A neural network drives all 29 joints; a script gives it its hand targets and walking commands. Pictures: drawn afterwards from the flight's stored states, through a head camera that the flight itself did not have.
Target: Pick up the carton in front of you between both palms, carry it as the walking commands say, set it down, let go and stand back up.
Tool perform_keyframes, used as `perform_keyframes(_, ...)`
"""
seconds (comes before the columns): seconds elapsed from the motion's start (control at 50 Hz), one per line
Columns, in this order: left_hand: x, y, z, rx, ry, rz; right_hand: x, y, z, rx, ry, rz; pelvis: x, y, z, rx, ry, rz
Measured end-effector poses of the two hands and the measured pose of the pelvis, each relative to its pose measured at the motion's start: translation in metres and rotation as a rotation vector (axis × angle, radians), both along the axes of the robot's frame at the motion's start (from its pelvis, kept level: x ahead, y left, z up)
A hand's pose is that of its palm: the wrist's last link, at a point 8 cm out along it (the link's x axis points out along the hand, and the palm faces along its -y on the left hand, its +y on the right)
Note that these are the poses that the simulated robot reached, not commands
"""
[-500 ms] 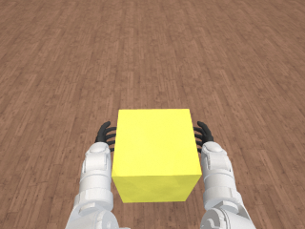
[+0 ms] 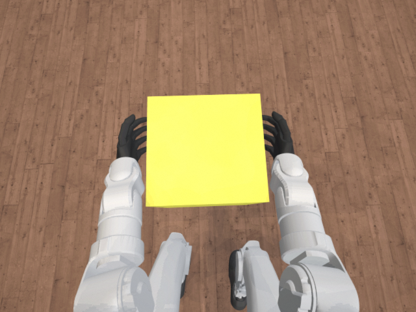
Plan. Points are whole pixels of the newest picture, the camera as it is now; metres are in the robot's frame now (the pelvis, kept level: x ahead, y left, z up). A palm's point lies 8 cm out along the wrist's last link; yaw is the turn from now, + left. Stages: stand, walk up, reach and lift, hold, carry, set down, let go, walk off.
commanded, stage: set down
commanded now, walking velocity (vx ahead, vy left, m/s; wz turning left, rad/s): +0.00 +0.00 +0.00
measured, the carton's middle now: (205, 160) +0.41 +0.05 -0.15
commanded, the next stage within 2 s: none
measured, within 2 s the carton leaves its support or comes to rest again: rests again in 1.88 s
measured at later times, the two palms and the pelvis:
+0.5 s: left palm (146, 161) +0.42 +0.20 -0.22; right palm (260, 150) +0.47 -0.09 -0.23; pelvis -0.04 +0.01 -0.13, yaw +0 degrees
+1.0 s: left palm (156, 165) +0.45 +0.21 -0.38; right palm (247, 150) +0.52 -0.08 -0.38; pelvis -0.05 +0.00 -0.23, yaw +1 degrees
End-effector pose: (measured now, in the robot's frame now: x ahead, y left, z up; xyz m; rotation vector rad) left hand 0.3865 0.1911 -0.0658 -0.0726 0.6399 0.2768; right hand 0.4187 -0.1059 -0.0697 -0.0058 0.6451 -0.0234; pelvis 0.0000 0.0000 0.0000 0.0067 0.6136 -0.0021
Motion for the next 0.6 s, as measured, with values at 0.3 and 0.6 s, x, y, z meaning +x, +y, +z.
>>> perform_keyframes(0.3,0.021,0.005,-0.095,0.005,0.031,0.027,0.032,0.006,-0.095,-0.026,0.026,0.049,-0.022,0.006,-0.081,0.005,0.146,-0.008)
perform_keyframes(0.6,0.039,0.011,-0.185,0.01,0.05,0.065,0.063,0.015,-0.184,-0.033,0.042,0.099,-0.04,0.005,-0.155,0.011,0.191,-0.01)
